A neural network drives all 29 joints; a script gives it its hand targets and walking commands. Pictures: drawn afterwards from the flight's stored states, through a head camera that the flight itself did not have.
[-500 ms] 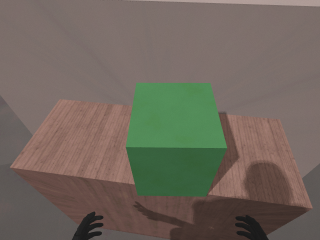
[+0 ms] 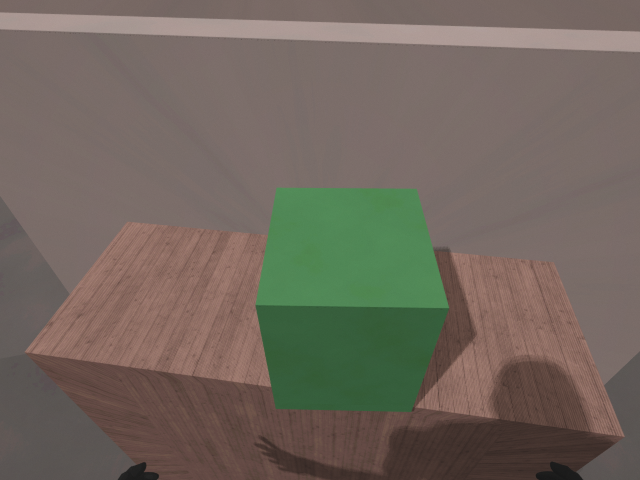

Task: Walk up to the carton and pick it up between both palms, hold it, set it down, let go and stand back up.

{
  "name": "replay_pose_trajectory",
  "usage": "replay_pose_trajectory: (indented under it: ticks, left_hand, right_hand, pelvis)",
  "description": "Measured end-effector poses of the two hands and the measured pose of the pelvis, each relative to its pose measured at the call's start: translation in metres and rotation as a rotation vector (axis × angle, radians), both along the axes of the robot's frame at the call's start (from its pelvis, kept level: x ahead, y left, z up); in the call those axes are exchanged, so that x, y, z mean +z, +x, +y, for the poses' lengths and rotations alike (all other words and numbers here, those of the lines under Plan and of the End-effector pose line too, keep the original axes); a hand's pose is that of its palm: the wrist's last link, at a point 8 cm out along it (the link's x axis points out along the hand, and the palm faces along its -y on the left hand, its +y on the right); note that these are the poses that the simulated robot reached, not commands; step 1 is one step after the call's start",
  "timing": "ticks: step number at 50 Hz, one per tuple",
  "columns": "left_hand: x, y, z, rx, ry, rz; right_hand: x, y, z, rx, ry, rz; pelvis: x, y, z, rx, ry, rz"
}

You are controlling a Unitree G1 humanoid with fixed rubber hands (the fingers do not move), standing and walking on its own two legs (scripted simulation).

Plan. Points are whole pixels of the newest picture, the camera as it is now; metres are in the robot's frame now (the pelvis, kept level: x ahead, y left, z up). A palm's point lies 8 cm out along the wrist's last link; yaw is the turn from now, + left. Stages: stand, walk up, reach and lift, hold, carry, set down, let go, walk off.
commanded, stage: stand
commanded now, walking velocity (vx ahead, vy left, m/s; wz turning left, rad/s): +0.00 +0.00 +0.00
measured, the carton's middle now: (344, 301) +0.38 +0.00 +0.03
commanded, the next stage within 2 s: none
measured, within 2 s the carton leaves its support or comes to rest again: neither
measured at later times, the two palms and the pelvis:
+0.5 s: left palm out of the picture +0.08 +0.29 -0.10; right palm out of the picture +0.09 -0.29 -0.09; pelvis +0.00 +0.00 +0.00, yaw +0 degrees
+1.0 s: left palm out of the picture +0.05 +0.30 -0.11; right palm out of the picture +0.06 -0.29 -0.10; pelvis -0.02 +0.00 +0.00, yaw +0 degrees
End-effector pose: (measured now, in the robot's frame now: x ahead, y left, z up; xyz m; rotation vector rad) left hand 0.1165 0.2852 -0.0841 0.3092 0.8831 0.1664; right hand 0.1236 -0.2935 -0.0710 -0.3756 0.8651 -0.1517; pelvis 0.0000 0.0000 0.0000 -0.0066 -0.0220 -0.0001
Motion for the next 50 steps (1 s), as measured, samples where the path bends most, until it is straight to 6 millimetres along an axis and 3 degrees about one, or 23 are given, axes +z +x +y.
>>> replay_pose_trajectory:
  ticks: [24,50]
  left_hand:
    - [-0.017,-0.04,0.009,0.049,0.015,0.15]
    - [-0.023,-0.07,0.012,0.07,0.017,0.208]
  right_hand:
    - [-0.023,-0.029,0.004,-0.043,0.034,0.114]
    - [-0.031,-0.06,0.001,-0.07,0.036,0.181]
  pelvis:
    - [0.0,-0.004,0.0,0.0,0.0,-0.008]
    - [0.0,-0.018,0.0,0.0,0.0,-0.041]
